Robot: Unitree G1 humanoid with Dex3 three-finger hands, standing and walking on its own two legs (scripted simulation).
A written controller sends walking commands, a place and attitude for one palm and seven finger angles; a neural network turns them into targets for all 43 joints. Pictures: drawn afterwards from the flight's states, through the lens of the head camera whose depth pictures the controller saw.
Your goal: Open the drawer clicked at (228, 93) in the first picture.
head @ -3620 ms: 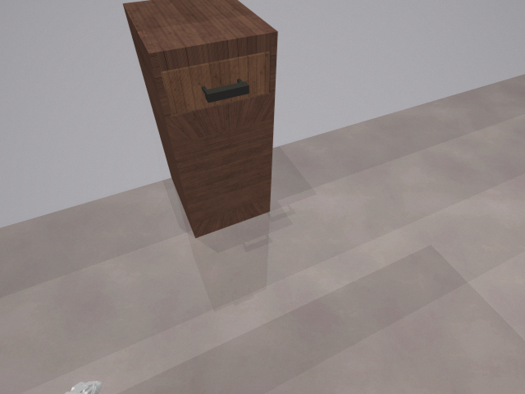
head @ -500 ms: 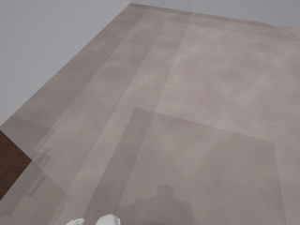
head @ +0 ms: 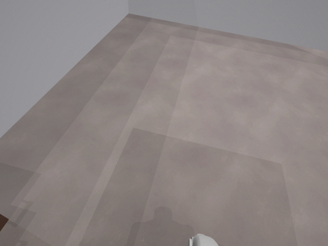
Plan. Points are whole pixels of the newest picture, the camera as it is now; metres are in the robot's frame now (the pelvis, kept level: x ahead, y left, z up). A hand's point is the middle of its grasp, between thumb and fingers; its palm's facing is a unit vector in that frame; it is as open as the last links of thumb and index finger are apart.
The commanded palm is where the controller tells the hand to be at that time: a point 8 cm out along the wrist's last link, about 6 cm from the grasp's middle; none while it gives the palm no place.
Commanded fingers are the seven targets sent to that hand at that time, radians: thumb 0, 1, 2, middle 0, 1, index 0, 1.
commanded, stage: walk to a spot facing it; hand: left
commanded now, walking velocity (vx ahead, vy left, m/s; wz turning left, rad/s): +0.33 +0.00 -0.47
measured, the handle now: out of the picture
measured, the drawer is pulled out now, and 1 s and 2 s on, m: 0.00 0.00 0.00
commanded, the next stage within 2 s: turn to face it in 0.16 s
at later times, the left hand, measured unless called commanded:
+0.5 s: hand (135, 185) +0.34 +0.11 -0.17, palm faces -0.05 -0.98 -0.21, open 7.2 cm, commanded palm none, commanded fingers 0.00 0.90 0.90 -0.20 -0.30 -0.20 -0.30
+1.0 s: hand (106, 188) +0.32 +0.20 -0.18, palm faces +0.24 -0.93 -0.26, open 7.4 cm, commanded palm none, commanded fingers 0.00 0.90 0.90 -0.20 -0.30 -0.20 -0.30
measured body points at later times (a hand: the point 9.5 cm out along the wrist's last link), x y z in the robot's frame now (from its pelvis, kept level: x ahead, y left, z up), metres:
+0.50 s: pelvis +0.21 -0.06 -0.02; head +0.22 -0.07 +0.43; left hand +0.34 +0.16 -0.15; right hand +0.20 -0.28 -0.18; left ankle +0.24 +0.08 -0.68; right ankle +0.23 -0.13 -0.75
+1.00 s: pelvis +0.28 -0.03 -0.01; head +0.32 -0.01 +0.44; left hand +0.31 +0.25 -0.16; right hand +0.38 -0.26 -0.15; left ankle +0.31 +0.07 -0.75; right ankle +0.29 -0.20 -0.69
